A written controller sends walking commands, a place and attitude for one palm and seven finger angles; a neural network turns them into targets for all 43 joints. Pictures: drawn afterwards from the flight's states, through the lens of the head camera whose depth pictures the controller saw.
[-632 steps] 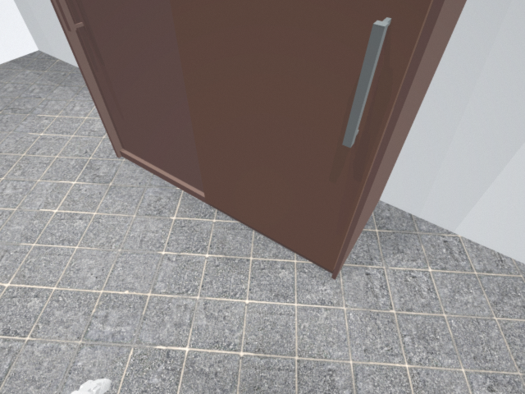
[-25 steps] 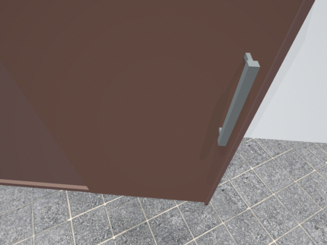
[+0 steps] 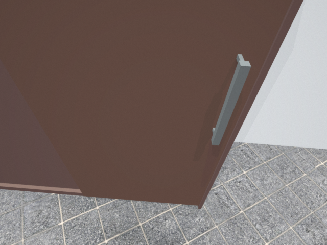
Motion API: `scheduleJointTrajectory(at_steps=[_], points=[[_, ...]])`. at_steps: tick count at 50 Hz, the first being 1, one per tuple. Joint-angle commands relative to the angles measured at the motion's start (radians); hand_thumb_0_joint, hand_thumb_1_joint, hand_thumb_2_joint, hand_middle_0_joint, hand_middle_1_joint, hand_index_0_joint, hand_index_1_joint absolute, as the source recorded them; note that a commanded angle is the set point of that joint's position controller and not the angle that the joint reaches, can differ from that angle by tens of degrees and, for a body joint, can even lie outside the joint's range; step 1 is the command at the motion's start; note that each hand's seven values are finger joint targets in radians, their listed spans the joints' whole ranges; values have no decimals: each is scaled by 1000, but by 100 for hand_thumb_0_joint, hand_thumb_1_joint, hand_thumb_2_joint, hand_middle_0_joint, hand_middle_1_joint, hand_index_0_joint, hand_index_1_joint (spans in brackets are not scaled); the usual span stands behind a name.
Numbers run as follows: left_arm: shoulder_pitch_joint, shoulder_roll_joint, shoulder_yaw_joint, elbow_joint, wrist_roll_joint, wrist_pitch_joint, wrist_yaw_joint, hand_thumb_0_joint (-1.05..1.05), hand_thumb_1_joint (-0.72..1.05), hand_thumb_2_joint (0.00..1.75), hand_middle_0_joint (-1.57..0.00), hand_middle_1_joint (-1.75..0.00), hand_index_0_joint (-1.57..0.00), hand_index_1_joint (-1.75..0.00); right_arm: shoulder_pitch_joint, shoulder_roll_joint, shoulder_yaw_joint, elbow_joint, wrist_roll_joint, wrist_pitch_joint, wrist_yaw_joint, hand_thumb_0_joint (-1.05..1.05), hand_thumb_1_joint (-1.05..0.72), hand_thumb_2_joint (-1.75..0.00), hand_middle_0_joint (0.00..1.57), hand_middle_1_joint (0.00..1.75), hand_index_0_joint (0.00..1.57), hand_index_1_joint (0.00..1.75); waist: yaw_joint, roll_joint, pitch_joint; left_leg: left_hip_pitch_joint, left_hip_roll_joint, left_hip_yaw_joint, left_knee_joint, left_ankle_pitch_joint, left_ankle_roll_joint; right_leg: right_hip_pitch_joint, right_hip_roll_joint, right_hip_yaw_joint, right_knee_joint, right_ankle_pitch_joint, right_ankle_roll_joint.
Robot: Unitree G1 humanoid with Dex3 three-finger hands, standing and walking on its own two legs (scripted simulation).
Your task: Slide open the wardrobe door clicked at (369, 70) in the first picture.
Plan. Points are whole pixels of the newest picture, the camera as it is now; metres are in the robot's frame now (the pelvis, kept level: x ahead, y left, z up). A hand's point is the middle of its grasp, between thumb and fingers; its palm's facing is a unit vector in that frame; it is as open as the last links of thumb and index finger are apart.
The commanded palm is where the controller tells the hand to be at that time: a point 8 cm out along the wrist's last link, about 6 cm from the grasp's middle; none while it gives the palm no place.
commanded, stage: look again from close up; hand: right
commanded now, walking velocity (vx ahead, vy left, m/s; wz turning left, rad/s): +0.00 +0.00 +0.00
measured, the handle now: (225, 105) +0.47 -0.14 +0.11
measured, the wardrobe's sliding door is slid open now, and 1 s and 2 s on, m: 0.00 0.00 0.00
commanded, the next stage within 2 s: raise the hand with hooked fingers in 0.72 s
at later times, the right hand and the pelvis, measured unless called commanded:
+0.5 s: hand out of the picture -0.01 -0.16 -0.17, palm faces +0.01 +0.98 -0.18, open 7.4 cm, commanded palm none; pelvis +0.00 +0.00 +0.00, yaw +0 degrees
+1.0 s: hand (251, 241) +0.16 -0.19 -0.03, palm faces +0.25 +0.95 -0.18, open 7.4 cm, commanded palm +0.11 -0.22 -0.04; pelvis -0.01 +0.01 -0.01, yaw -2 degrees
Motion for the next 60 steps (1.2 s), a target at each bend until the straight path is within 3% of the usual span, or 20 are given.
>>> scheduleJointTrajectory(at_steps=[1, 19, 40, 41, 42, 43, 44, 45, 46, 47, 48, 50, 51, 52, 53, 54, 55, 57, 58, 60], points=[[51, 85, 6, -29, -4, -10, -2, 0, 90, 90, -20, -30, -20, -30, 48, -101, -17, -37, 3, -7, 2, 0, -90, -90, 20, 30, 20, 30, -6, 35, 102, -40, 66, -96, -113, 64, 42, -70, -91, 112, -148, 109, -19], [58, 72, 5, 21, -8, -15, 2, 0, 90, 90, -20, -30, -20, -30, 50, -105, -23, -20, 1, -7, 2, 0, -90, -90, 20, 30, 20, 30, -11, 26, 59, 6, 79, -90, -115, 167, 39, -23, -95, 97, -154, 199, -16], [43, 61, 10, 33, -7, -11, 6, 0, 90, 90, -20, -30, -20, -30, 64, -89, -25, -6, 0, -6, 1, 0, -90, -90, 20, 30, 20, 30, -13, 23, 68, -6, 80, -98, -138, 165, 39, -3, -99, 89, -164, 192, -12], [-71, 106, 21, -35, -19, -15, -6, 0, 90, 90, -20, -30, -20, -30, 136, -120, -25, 27, -9, -24, -35, 0, -90, -90, 20, 30, 20, 30, -48, 110, 78, -26, 133, -157, -143, 533, 17, -75, -110, 65, 49, 218, 18], [-20, 277, 38, -387, -57, -161, 42, 0, 90, 90, -20, -30, -20, -30, -617, -303, -83, -1537, 210, -238, -25, 0, -88, -89, 20, 32, 20, 32, 98, -106, -450, 88, 29, -77, -35, 416, 29, 192, 6, 68, -79, 296, -10], [-141, 181, 1, -343, -63, -232, 78, 0, 90, 90, -20, -30, -20, -30, -490, -392, -186, -1505, 154, -222, -91, 0, -85, -88, 20, 33, 20, 33, 18, -213, -362, 34, -8, -79, 3, 253, 34, 194, -20, 42, -70, 313, 2], [-92, 143, 19, -374, -57, -283, 63, 0, 90, 90, -20, -30, -20, -30, 13, -82, -2, -1221, 128, -85, -99, 0, -83, -87, 21, 34, 21, 34, 10, -183, -260, -47, -15, -2, 36, 113, 37, 102, -43, 82, -99, 351, 6], [-85, 153, 21, -331, -80, -298, 63, 0, 90, 90, -20, -30, -20, -30, 80, 63, 73, -1112, 166, -23, -96, 0, -81, -86, 21, 36, 21, 36, 25, -62, -127, -104, -17, 21, 14, 101, 21, 9, -33, 95, -78, 247, 9], [-102, 197, 37, -390, -83, -315, 65, 0, 90, 90, -20, -30, -20, -30, -12, 31, 77, -1234, 187, -70, -78, 0, -78, -85, 21, 37, 21, 37, 44, -10, -45, -151, -15, 21, -6, 81, 11, -41, -22, 109, -43, 152, 2], [-98, 220, 55, -403, -66, -328, 66, 0, 90, 90, -20, -30, -20, -30, -17, -37, 11, -1221, 180, -123, -67, 0, -76, -84, 21, 39, 21, 39, 63, 84, -39, -209, -18, 18, -10, 22, 8, -91, -8, 111, 2, 91, 0], [-96, 218, 62, -439, -53, -335, 57, 0, 90, 90, -20, -30, -20, -30, 31, -20, 1, -1174, 173, -175, -45, 0, -74, -83, 21, 40, 21, 40, 61, 137, -12, -260, -19, 24, 6, -25, 9, -145, 7, 107, 46, 62, 3], [-128, 202, 79, -481, -31, -334, 32, 0, 90, 90, -20, -30, -20, -30, 251, 39, -31, -978, 199, -296, 46, 0, -69, -81, 22, 43, 22, 43, -8, 287, 1, -356, -25, 31, 87, -102, 10, -298, 12, 93, 132, 20, 23], [-146, 201, 90, -502, -29, -327, 16, 0, 90, 90, -20, -30, -20, -30, 328, 25, -76, -934, 222, -369, 109, 0, -67, -80, 22, 45, 22, 45, -39, 329, -11, -370, -24, 19, 128, -115, 11, -378, 18, 85, 174, 3, 31], [-159, 205, 101, -528, -29, -318, -2, 0, 90, 90, -20, -30, -20, -30, 372, -7, -125, -930, 243, -449, 178, 0, -64, -79, 22, 47, 22, 47, -56, 310, -36, -367, -24, 9, 174, -88, 18, -429, 24, 76, 215, 7, 39], [-168, 213, 113, -556, -33, -300, -24, 0, 90, 90, -20, -30, -20, -30, 410, -73, -200, -888, 251, -508, 251, 0, -62, -78, 22, 48, 22, 48, -77, 217, -54, -335, -16, -17, 209, -20, 33, -438, 32, 64, 250, 38, 45], [-188, 216, 115, -597, -33, -289, -35, 0, 90, 90, -20, -30, -20, -30, 388, -101, -220, -919, 259, -557, 311, 0, -60, -77, 22, 50, 22, 50, -72, 152, -98, -315, -7, -24, 248, 41, 38, -454, 42, 51, 287, 59, 43], [-205, 214, 119, -634, -39, -277, -35, 0, 90, 90, -20, -30, -20, -30, 363, -157, -270, -956, 254, -562, 334, 0, -57, -76, 22, 51, 22, 51, -89, 120, -148, -311, -3, -39, 276, 69, 37, -480, 46, 32, 310, 68, 31], [-224, 207, 108, -703, -47, -244, -25, 0, 90, 90, -20, -30, -20, -30, 290, -178, -281, -1080, 273, -514, 338, 0, -53, -74, 23, 54, 23, 54, -96, 55, -210, -299, -2, -65, 284, 37, 28, -495, 54, 15, 318, 42, 19], [-210, 201, 108, -712, -47, -225, -17, 0, 90, 90, -20, -30, -20, -30, 246, -204, -311, -1127, 289, -491, 324, 0, -50, -73, 23, 55, 23, 55, -92, 39, -202, -310, -5, -83, 268, -20, 25, -500, 49, 20, 324, 16, 17], [-183, 189, 98, -741, -49, -217, 1, 0, 90, 90, -20, -30, -20, -30, 108, -206, -301, -1292, 294, -490, 284, 0, -46, -71, 23, 58, 23, 58, -51, -24, -237, -341, -9, -100, 260, -62, 21, -466, 37, 37, 338, 2, 7]])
